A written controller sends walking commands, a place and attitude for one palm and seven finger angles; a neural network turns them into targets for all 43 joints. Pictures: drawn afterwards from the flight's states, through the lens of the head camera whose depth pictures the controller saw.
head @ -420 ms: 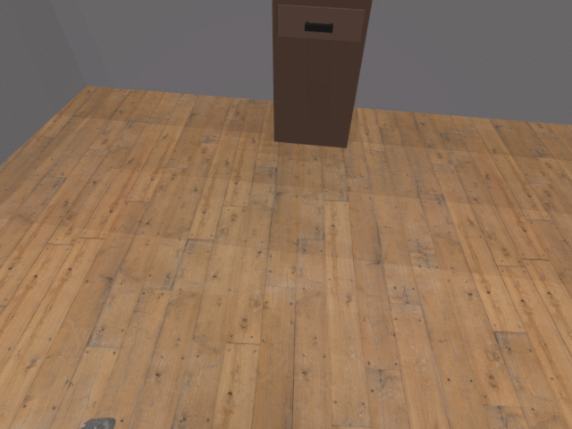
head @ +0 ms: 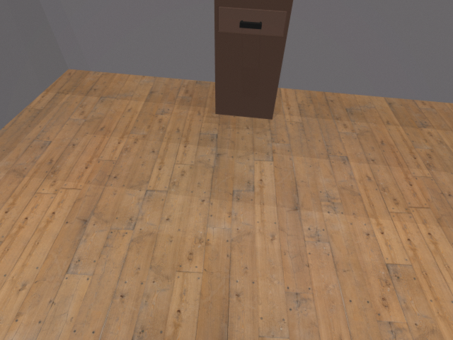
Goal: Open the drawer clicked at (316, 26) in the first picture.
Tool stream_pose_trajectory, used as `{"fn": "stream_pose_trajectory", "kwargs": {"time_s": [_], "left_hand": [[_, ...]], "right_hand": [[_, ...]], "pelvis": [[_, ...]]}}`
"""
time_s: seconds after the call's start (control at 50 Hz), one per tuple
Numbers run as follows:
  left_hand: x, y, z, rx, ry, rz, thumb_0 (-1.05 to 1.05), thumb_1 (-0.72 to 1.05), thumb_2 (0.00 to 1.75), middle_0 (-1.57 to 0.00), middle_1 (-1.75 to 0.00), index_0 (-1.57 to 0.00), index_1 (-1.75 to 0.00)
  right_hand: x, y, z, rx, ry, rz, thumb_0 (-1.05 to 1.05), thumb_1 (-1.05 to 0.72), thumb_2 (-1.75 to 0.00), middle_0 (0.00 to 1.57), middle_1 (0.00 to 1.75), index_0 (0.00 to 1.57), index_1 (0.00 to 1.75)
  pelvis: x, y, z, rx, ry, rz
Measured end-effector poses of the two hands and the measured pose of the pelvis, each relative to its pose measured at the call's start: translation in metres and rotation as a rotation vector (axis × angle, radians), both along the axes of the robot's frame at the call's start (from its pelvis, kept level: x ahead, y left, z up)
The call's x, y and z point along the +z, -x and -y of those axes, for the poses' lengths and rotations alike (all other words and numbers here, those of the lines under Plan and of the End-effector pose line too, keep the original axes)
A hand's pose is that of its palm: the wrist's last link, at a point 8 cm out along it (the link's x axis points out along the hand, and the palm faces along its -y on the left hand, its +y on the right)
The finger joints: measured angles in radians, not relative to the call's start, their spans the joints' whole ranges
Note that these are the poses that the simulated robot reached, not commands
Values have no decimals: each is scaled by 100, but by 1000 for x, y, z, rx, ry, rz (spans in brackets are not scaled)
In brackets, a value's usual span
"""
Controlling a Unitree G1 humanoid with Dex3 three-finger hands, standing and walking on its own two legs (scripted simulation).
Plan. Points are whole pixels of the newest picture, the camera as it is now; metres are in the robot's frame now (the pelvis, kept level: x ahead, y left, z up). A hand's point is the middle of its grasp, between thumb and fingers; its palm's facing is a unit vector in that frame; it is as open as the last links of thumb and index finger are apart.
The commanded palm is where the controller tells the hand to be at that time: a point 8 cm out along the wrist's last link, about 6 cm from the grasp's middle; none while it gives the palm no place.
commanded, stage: stand and wait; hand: left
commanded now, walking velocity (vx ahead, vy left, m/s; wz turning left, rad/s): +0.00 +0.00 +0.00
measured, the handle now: (250, 23) +1.75 -0.04 -0.10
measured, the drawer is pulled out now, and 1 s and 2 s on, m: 0.00 0.00 0.00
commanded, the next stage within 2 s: look at it before walking up in 0.46 s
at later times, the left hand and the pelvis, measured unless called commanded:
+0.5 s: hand out of the picture +0.06 +0.24 -0.15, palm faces -0.04 -0.94 -0.34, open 7.3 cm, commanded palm none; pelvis -0.01 -0.01 +0.00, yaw +0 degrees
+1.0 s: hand out of the picture +0.07 +0.24 -0.15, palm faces -0.04 -0.94 -0.33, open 7.3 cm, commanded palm none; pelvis -0.01 -0.01 +0.00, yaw +0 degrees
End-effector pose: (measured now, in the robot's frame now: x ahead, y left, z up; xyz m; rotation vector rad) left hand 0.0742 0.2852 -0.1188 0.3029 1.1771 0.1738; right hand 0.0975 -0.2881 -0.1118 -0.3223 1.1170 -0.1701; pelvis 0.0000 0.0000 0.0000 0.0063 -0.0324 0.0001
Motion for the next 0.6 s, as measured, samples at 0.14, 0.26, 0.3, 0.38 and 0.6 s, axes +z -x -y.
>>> {"fn": "stream_pose_trajectory", "kwargs": {"time_s": [0.14,0.26,0.3,0.38,0.6], "left_hand": [[1,15,-3,7,-13,-38,1,91,90,-20,-30,-21,-30],[2,20,-3,6,-21,-46,1,91,90,-20,-30,-21,-30],[3,20,-3,4,-22,-47,1,91,90,-20,-30,-21,-30],[3,20,-2,0,-21,-46,1,91,90,-20,-30,-21,-30],[3,14,4,-9,-12,-34,1,91,90,-20,-30,-21,-30]], "right_hand": [[-3,26,10,-26,9,-59,1,-90,-90,20,30,20,30],[-6,41,13,-37,6,-91,1,-90,-90,20,30,20,30],[-6,44,13,-38,4,-98,1,-90,-90,20,30,20,30],[-7,48,13,-40,-1,-105,1,-90,-90,20,30,20,30],[-7,44,11,-40,-10,-95,1,-90,-90,20,30,20,30]], "pelvis": [[1,5,3,-3,0,5],[2,9,5,-2,0,6],[2,10,5,-3,0,5],[3,12,6,-4,0,2],[3,11,7,-7,0,-2]]}}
